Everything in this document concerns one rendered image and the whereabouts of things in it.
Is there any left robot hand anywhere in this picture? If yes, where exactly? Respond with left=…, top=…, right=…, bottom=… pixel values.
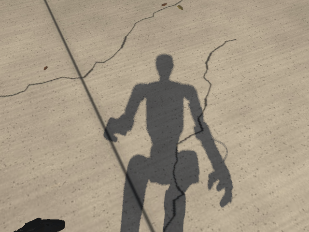
left=14, top=217, right=66, bottom=232

